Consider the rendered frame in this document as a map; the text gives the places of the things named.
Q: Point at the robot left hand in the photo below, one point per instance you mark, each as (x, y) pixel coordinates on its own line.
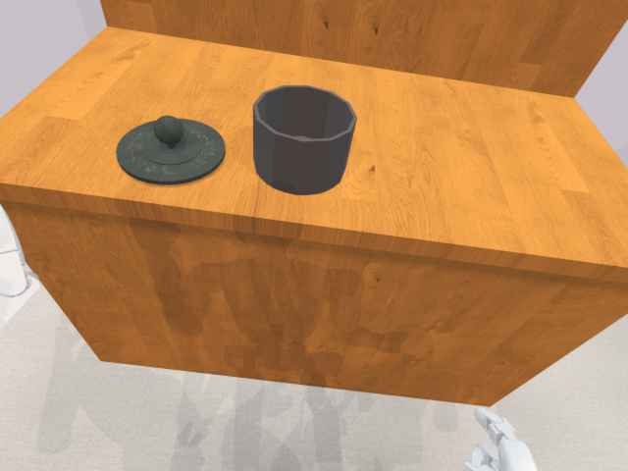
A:
(16, 285)

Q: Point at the knob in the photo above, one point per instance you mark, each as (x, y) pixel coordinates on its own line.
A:
(168, 129)

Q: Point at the pot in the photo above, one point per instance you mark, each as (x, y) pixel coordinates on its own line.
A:
(301, 138)

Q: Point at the robot right hand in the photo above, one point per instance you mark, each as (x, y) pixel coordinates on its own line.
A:
(512, 455)

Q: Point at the lid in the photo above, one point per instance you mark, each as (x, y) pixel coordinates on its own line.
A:
(144, 157)

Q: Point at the table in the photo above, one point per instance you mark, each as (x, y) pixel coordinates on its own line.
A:
(479, 232)

